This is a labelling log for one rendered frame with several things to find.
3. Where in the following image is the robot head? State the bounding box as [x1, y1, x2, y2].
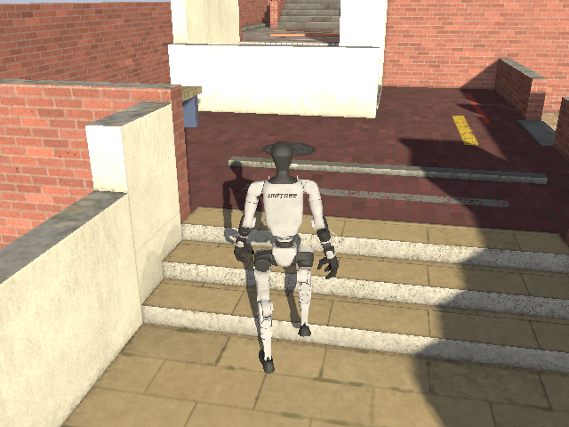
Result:
[268, 141, 298, 184]

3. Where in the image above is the left robot forearm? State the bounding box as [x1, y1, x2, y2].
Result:
[236, 215, 251, 247]

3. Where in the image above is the robot left upper arm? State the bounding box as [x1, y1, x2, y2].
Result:
[242, 180, 265, 229]

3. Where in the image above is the robot right hand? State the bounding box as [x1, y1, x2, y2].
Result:
[317, 255, 339, 279]

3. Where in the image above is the humanoid robot torso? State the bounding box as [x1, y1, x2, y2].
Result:
[262, 175, 304, 267]

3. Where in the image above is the robot left hand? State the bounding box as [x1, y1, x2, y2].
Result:
[234, 245, 254, 263]

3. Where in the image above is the robot right upper arm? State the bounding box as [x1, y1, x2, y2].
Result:
[301, 179, 325, 230]

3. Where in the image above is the right robot forearm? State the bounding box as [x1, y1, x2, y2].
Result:
[317, 216, 336, 259]

